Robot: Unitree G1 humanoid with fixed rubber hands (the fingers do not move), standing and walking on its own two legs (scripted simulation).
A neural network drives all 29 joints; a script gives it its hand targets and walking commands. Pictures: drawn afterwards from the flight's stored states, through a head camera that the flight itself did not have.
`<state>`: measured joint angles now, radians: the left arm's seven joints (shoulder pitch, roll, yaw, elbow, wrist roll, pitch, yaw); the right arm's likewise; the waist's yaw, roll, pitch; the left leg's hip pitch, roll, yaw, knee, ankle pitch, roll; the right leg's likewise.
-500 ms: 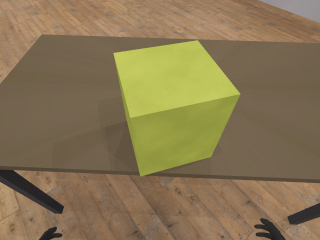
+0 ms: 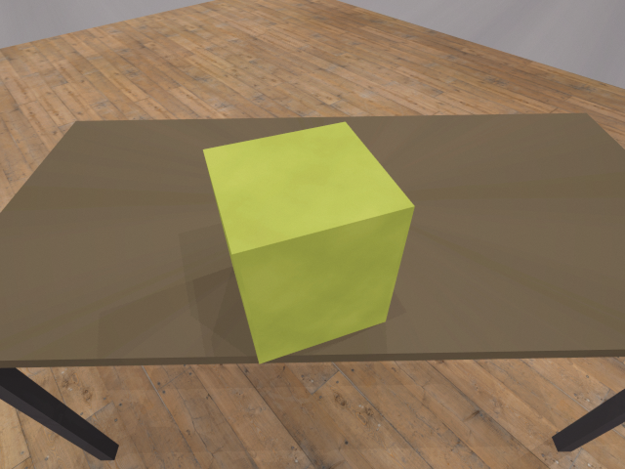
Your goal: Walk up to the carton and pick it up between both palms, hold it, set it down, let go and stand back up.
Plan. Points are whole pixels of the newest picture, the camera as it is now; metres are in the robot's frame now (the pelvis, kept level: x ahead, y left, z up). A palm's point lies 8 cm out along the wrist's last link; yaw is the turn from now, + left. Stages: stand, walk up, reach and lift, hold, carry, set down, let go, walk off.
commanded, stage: walk up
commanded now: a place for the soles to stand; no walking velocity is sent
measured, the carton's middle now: (302, 243) +0.43 +0.01 +0.06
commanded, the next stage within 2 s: reach and lift in 0.66 s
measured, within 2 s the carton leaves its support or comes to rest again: neither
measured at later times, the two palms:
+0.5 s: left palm out of the picture +0.12 +0.29 -0.11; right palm out of the picture +0.09 -0.30 -0.11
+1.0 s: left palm out of the picture +0.17 +0.24 -0.09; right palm out of the picture +0.15 -0.30 -0.09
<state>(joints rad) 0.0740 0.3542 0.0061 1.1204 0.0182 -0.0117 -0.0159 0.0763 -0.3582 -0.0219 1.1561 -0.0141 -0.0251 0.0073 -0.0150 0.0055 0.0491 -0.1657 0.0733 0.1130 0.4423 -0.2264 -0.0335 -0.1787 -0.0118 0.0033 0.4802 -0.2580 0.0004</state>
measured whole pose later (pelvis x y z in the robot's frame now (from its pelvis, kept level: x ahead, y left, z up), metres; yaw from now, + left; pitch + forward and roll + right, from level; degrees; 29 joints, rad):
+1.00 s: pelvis +0.00 -0.02 -0.01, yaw +3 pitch -5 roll -1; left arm 0.09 0.25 0.08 0.40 0.11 0.48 -0.01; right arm 0.06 -0.31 -0.09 0.86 0.00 -0.10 0.07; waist -0.03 -0.05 0.14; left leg -0.22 0.10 0.02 0.61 -0.30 -0.06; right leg -0.19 0.01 -0.06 0.59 -0.33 -0.02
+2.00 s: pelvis +0.00 -0.02 +0.01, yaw +1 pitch -5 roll +0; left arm 0.44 0.10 0.01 -0.10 -0.04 0.29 0.18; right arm 0.33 -0.38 -0.07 0.24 0.23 0.02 0.20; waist 0.00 -0.01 0.05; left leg -0.07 0.09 0.05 0.32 -0.17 -0.07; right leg -0.07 0.02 -0.03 0.35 -0.20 -0.03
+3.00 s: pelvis -0.01 -0.04 +0.01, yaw -1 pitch -3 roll +1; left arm 0.09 0.07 0.10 -0.38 -0.09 0.64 0.24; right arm -0.01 -0.48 0.01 0.07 0.45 0.22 0.07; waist 0.05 -0.02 0.06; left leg -0.09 0.10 0.03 0.27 -0.12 -0.09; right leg -0.14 0.05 0.01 0.36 -0.17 -0.06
